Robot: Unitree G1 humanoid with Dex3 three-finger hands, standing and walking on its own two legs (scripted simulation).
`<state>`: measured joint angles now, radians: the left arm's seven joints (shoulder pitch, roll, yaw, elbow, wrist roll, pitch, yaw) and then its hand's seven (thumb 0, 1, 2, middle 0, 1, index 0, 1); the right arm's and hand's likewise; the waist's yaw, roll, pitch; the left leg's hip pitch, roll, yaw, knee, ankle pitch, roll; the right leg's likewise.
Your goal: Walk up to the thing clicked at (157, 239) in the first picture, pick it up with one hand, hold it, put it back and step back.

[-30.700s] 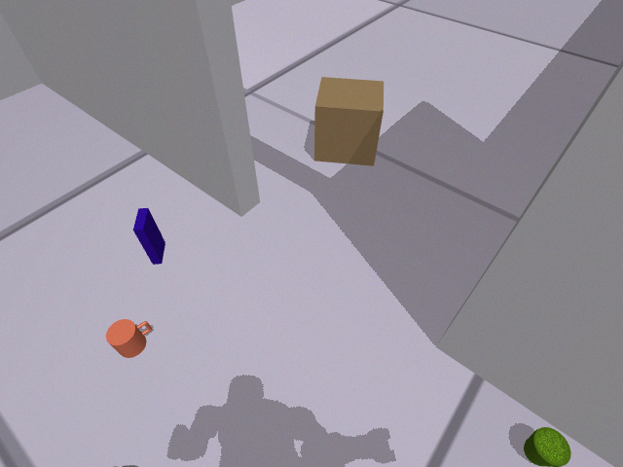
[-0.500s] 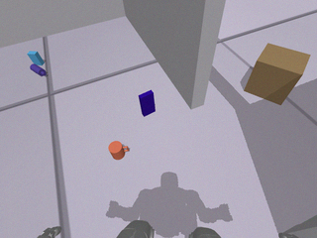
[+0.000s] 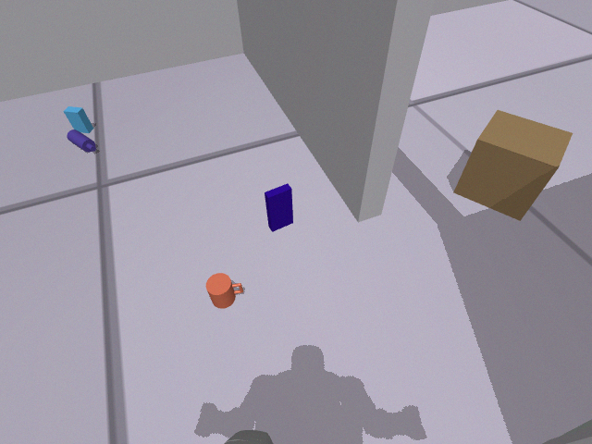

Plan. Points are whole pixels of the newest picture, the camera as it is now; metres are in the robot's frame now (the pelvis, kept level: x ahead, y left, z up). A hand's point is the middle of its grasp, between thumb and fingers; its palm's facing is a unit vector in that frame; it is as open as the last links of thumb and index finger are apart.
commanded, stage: step back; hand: left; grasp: from the side
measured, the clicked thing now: (279, 208) +1.07 +0.15 -0.65
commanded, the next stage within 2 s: stand in 0.44 s
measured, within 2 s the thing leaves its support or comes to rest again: neither
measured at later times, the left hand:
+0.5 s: hand (141, 413) +0.17 +0.27 -0.14, palm faces -0.04 -0.93 -0.37, open 7.4 cm
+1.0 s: hand out of the picture +0.11 +0.25 -0.14, palm faces -0.07 -0.94 -0.33, open 7.4 cm
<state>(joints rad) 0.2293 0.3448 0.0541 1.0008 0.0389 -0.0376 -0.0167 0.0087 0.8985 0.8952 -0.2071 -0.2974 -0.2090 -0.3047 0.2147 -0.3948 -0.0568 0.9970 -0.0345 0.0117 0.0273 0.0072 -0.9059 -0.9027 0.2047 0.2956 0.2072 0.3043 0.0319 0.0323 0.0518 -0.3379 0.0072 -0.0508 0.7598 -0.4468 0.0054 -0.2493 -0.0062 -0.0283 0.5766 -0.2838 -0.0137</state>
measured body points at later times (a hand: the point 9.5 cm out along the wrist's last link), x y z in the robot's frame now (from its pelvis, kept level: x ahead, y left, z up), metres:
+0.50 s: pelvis +0.04 +0.02 +0.01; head +0.06 +0.01 +0.46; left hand +0.17 +0.32 -0.11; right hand +0.15 -0.28 -0.12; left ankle +0.04 +0.14 -0.73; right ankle +0.02 -0.12 -0.73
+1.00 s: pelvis +0.02 +0.01 +0.02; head +0.02 +0.01 +0.47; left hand +0.11 +0.30 -0.11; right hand +0.08 -0.30 -0.11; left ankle +0.04 +0.14 -0.73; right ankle +0.02 -0.12 -0.73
